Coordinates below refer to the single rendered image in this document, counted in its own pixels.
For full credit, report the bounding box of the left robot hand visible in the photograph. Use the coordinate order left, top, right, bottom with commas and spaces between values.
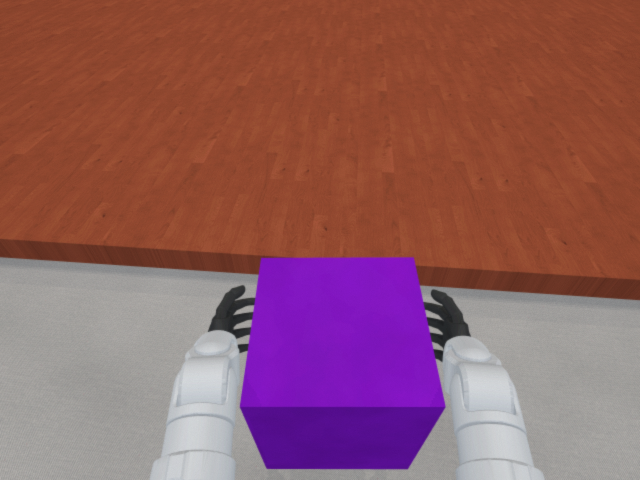
208, 285, 255, 353

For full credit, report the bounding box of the carton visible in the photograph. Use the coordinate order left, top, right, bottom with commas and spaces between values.
240, 257, 446, 469

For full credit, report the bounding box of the right robot hand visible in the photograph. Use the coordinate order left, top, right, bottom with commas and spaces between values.
423, 289, 471, 362

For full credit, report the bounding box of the left robot forearm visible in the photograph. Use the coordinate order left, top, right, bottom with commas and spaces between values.
150, 330, 240, 480

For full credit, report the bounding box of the right robot forearm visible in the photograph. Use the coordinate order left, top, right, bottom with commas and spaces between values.
443, 336, 545, 480

